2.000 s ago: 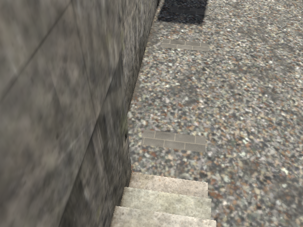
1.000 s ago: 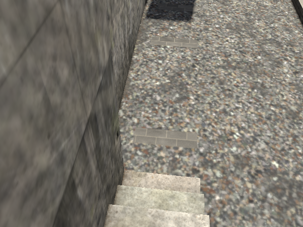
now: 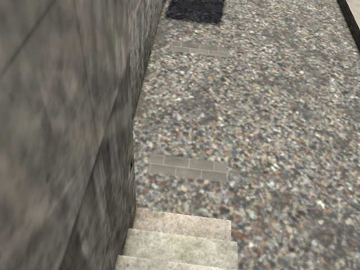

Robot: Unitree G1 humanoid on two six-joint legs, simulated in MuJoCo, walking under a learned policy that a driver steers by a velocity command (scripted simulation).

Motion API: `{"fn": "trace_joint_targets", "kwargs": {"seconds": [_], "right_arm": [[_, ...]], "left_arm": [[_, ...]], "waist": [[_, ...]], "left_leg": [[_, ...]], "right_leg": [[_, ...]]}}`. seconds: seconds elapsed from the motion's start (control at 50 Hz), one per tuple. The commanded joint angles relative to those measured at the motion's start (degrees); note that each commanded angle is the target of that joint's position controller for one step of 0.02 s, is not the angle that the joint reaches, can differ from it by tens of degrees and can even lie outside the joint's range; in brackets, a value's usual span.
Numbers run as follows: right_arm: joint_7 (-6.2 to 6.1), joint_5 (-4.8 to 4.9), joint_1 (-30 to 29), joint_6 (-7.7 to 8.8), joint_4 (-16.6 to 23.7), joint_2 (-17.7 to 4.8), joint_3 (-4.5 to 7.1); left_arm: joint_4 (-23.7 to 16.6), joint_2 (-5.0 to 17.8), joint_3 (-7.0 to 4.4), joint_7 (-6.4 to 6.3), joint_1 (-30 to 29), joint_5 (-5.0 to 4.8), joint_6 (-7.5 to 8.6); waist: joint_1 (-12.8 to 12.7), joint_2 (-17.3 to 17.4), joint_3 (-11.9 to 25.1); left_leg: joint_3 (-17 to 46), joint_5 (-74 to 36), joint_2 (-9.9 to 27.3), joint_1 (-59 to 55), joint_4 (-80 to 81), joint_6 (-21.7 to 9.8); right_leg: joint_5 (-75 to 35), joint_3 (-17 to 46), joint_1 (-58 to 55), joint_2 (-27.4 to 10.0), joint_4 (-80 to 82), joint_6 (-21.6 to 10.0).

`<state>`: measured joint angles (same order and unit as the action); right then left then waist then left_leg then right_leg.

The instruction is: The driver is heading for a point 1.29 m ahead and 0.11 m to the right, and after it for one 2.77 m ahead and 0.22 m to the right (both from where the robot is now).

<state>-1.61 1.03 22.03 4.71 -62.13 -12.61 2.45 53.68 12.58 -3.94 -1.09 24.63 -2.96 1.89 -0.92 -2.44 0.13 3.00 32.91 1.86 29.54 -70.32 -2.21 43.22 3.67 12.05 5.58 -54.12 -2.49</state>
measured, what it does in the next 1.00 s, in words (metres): goes down: left foot 0.19 m lower, then right foot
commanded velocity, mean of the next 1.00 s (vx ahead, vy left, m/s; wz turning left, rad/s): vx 0.49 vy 0.00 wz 0.00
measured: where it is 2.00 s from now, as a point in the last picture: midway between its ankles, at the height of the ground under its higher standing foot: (193, 260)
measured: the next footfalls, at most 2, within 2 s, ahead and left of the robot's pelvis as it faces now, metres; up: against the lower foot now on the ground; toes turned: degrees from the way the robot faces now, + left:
left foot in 0.20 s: +0.14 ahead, +0.23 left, -0.19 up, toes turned +2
right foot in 0.58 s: +0.20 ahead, -0.17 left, -0.19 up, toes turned +7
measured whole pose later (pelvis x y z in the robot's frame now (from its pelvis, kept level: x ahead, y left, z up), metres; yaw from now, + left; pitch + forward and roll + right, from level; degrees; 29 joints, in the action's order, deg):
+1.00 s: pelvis +0.26 -0.01 -0.18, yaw +0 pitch -2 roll +0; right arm -1.4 -0.5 15.8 2.9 -58.7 -11.8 2.9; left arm 59.0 13.3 -2.3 -3.2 20.0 -0.6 -2.3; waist -2.5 -7.6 -4.1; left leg -1.2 -4.9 2.5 25.6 -52.3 -1.7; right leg 29.6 6.1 19.0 2.6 -62.5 -5.2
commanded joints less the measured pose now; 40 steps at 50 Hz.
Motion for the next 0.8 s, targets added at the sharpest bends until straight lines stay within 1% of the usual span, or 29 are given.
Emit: {"fn": "trace_joint_targets", "kwargs": {"seconds": [0.02, 0.06, 0.08, 0.1, 0.12, 0.14, 0.16, 0.18, 0.2, 0.22, 0.24, 0.26, 0.3, 0.32, 0.36, 0.38, 0.42, 0.44, 0.48, 0.54, 0.56, 0.58, 0.6, 0.62, 0.66, 0.68, 0.74, 0.76, 0.8], "right_arm": [[-0.52, 0.40, -14.8, 1.73, 7.5, -4.9, 0.14], [-0.20, 0.71, -15.3, 1.64, 9.9, -7.9, 0.56], [0.10, 0.55, -4.4, 0.65, 7.0, -9.5, 0.92], [1.17, -0.53, 6.4, -0.16, 2.7, -6.8, 0.62], [2.04, -0.77, 15.8, -1.36, -0.8, -6.0, 2.15], [2.50, -1.62, 26.0, -2.00, -3.8, -6.5, 3.27], [3.74, -2.24, 39.8, -2.41, -7.0, -9.0, 4.64], [4.05, -3.02, 49.1, -2.29, -8.8, -9.4, 4.92], [3.70, -4.35, 49.0, -1.03, -9.4, -10.8, 4.08], [3.99, -2.78, 35.9, -0.37, -6.7, -5.6, 1.15], [3.88, -2.04, 31.3, 0.04, -7.6, -12.6, 1.14], [3.84, -0.97, 26.1, 0.53, -5.2, -13.3, 0.91], [4.16, -1.25, 15.2, -0.49, -1.0, -10.8, -0.35], [2.79, 0.47, 17.8, -0.33, -3.1, -20.5, 2.51], [0.16, -2.52, 17.5, 1.04, -1.4, -13.7, 1.20], [-1.00, -1.72, 12.0, 0.74, 1.0, -14.7, 1.93], [-2.88, -1.02, 7.8, -1.81, 3.7, -12.6, 1.28], [-2.39, -3.75, 5.6, -1.56, 4.3, -12.9, 1.39], [-1.83, -3.30, 6.4, -1.43, 4.5, -12.2, 2.28], [-1.83, -3.16, 6.5, -1.66, 2.3, -6.4, 1.60], [-1.81, -2.49, 6.2, -2.00, 1.3, -6.6, 1.91], [-2.59, -1.35, 6.8, -2.32, 2.5, -8.6, 2.76], [-4.05, -1.29, 7.6, -1.71, 5.8, -6.1, 1.87], [-4.94, 0.29, 4.1, -0.59, 11.6, 0.1, -0.29], [-4.94, 1.15, 5.5, -0.35, 9.4, -0.5, -0.13], [-4.30, 0.71, 4.8, -0.58, 8.7, -1.4, 0.14], [-2.29, -0.49, 5.5, -3.32, 6.3, -4.3, 0.83], [-1.72, -0.78, 5.8, -3.65, 6.8, -3.8, 0.57], [-0.88, -0.33, -2.5, -3.25, 8.7, -8.0, 1.55]], "left_arm": [[-0.4, 7.4, -1.47, -0.13, 11.6, 0.49, 2.11], [0.9, 5.3, -1.04, -2.57, 8.9, 0.68, 2.48], [0.6, 3.1, -0.28, -4.05, -0.2, 1.96, 0.91], [1.6, 2.9, -0.51, -4.06, -4.7, 3.32, -1.42], [2.9, 1.9, 0.46, -3.10, -5.0, 4.04, -3.07], [4.8, 2.5, 0.39, -2.38, -10.4, 1.68, -3.94], [4.6, 2.3, 0.74, -1.46, -17.8, 1.82, -3.59], [2.7, -0.1, 1.08, -0.80, -27.8, -0.35, -2.70], [-0.4, -2.3, 1.23, -1.18, -30.6, -2.12, -2.41], [1.7, -4.9, 1.60, -0.19, -17.9, -1.30, -3.42], [2.4, -9.1, 1.10, -0.37, 1.4, -1.68, -4.20], [3.7, -8.2, 1.52, -0.43, 6.9, -0.51, -4.43], [2.0, -1.8, 0.47, -0.05, -1.1, -2.46, -4.98], [-1.3, -6.7, 1.26, -0.60, -1.6, -3.22, -5.70], [-7.4, -1.2, 0.87, -1.05, -12.9, -2.18, -8.25], [-7.3, -0.3, 0.51, -0.59, -11.9, -1.72, -9.11], [-8.9, -1.3, 1.23, -0.34, -14.1, -0.38, -8.78], [-7.4, -1.7, 1.66, -0.37, -12.5, 0.49, -8.41], [-4.4, -1.3, 2.56, 0.08, -7.3, 1.08, -7.24], [2.1, -2.2, 3.61, -0.12, 1.0, 2.97, -6.18], [4.3, -1.6, 3.19, -0.04, 4.3, 3.50, -5.96], [6.2, 3.0, 2.26, -0.26, 7.5, 4.00, -5.70], [5.6, 8.9, 1.13, -0.39, 5.9, 0.78, -4.16], [9.3, 16.6, -1.30, 0.43, 11.1, -0.82, -2.50], [9.6, 9.9, 0.53, 0.79, 6.1, 0.87, -0.97], [7.5, 10.0, -0.05, 0.62, 2.5, 0.53, -0.52], [2.4, 5.6, 0.51, -1.15, -10.2, 4.06, -2.74], [1.8, 5.8, 0.48, -1.54, -12.5, 3.53, -3.18], [3.5, 4.3, 0.41, -3.07, -5.0, 0.87, -0.99]], "waist": [[-8.7, -5.6, -11.0], [-5.2, -1.3, -14.2], [1.6, -1.7, -11.4], [5.9, -1.1, -5.2], [8.5, -0.3, -0.7], [13.4, -2.8, -0.3], [19.6, -6.3, 1.4], [25.7, -7.0, -0.7], [25.1, 1.8, -5.7], [12.6, 16.9, -6.4], [1.2, 36.6, -6.7], [-1.8, 33.5, -7.3], [-2.0, -1.3, -6.3], [-1.8, 11.5, -9.0], [3.1, 6.1, -13.6], [1.7, 4.0, -13.3], [2.4, 10.9, -15.1], [1.3, 17.3, -16.1], [0.8, 22.2, -17.2], [-1.8, 18.3, -18.0], [-3.7, 14.9, -14.1], [-3.9, 6.7, -14.4], [-1.1, -15.1, -16.6], [-3.1, -34.2, -14.2], [2.2, -16.0, -11.1], [3.3, -8.8, -8.3], [6.6, -7.1, 0.2], [8.0, -6.4, 0.8], [2.0, -5.3, -1.7]], "left_leg": [[14.5, 1.5, 9.3, 43.8, -9.5, 2.6], [11.2, -10.9, 9.9, 40.0, 7.3, 5.3], [6.2, -37.9, 9.1, 13.2, 24.7, 3.6], [1.0, -58.2, 3.8, -18.7, 29.7, 2.1], [-4.7, -64.1, -1.8, -32.2, 26.5, 3.5], [-3.7, -56.6, 1.4, -35.9, 29.7, 3.3], [-2.8, -58.3, 4.3, -46.0, 19.5, 4.5], [-0.4, -57.9, 8.7, -43.8, 30.3, 1.1], [3.3, -67.4, 12.1, -35.1, 48.7, -0.5], [0.4, -79.4, 9.5, -34.7, 37.2, 4.1], [12.2, -79.2, 12.2, -30.2, 34.4, 0.6], [18.4, -73.3, 16.2, -27.5, 34.5, -1.2], [17.1, -46.9, 16.8, -12.9, 38.3, -3.4], [30.4, -51.5, 27.9, -12.8, 42.6, -10.3], [29.9, -29.1, 27.9, -6.8, 44.2, -12.9], [26.5, -10.8, 24.5, -1.3, 43.8, -11.2], [19.3, 5.8, 19.5, 3.5, 51.8, -7.1], [16.4, 4.5, 19.0, 11.7, 52.5, -7.6], [6.1, 3.9, 16.1, 13.4, 53.5, -5.9], [-7.2, -15.2, 10.8, 13.0, 38.7, -0.8], [-9.7, -21.8, 8.3, 8.5, 31.5, 1.6], [-9.9, -20.5, 5.1, 5.1, 17.7, 2.3], [-8.8, 5.8, -0.2, 13.2, -4.5, 4.1], [-5.4, 16.6, -4.8, 23.1, -16.1, 3.4], [1.5, 6.7, -1.0, 24.2, -19.2, 3.6], [1.6, 4.8, 1.4, 21.8, -12.9, 3.0], [3.2, -12.8, 4.7, 0.9, 1.3, 2.5], [0.2, -12.2, 2.6, -6.0, 3.6, 2.5], [6.9, -28.3, 5.5, 9.3, 10.9, 4.6]], "right_leg": [[-64.4, 36.1, -19.7, -28.9, 9.3, -13.6], [-50.5, 32.2, -12.5, -23.3, 11.2, -9.9], [-42.6, 19.5, 5.0, -14.8, 6.7, -5.3], [-25.7, 6.6, 23.7, -6.0, 4.0, -2.5], [-18.7, 1.6, 27.6, -3.7, 1.7, -0.3], [-16.9, 1.2, 23.8, -3.9, -4.9, 0.9], [-19.0, 4.3, 26.3, -1.7, -13.9, 3.0], [-18.4, 3.1, 24.5, 3.1, -32.5, 6.3], [0.7, 0.2, 20.4, 12.1, -53.2, 10.3], [15.8, 4.4, 26.3, 9.0, -62.7, 5.7], [11.6, 5.4, 27.7, 8.8, -69.0, 4.2], [5.4, 8.1, 32.0, 5.1, -71.0, 3.8], [-12.5, 8.4, 25.3, 1.9, -63.2, 2.0], [-16.7, 15.1, 30.9, 1.2, -61.2, 2.6], [-25.2, 19.0, 32.8, -2.8, -46.3, 2.4], [-30.7, 16.8, 27.3, -4.2, -36.4, 3.7], [-29.5, 11.3, 19.9, -4.8, -18.2, 7.2], [-31.9, 6.2, 9.9, -3.3, -24.7, 8.8], [-25.2, 1.5, 5.2, -3.3, -22.6, 9.8], [-25.2, -0.4, -5.4, -4.8, -2.3, 7.5], [-27.6, -2.0, -9.1, -4.3, 7.3, 6.0], [-41.3, -2.1, -5.1, -2.7, 15.0, 3.7], [-71.4, 13.3, -6.3, -6.1, 23.0, -1.2], [-47.9, 39.6, -2.7, -12.2, 37.1, -8.1], [-62.0, 34.1, -3.7, -16.8, 25.9, -12.9], [-54.5, 30.8, -2.5, -18.6, 23.0, -12.8], [-40.1, 24.4, 9.6, -17.8, 19.1, -9.7], [-38.0, 20.5, 14.5, -15.2, 18.4, -8.9], [-31.3, 21.3, 1.8, -15.8, 13.5, -10.3]]}}
Velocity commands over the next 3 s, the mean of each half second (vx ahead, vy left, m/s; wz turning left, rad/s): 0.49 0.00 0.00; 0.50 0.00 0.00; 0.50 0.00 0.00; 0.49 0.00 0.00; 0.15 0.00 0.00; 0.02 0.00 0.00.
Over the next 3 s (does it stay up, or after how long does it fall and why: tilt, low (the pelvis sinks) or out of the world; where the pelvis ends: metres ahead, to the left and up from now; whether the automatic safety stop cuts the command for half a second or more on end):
stays up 1.13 -0.12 -0.91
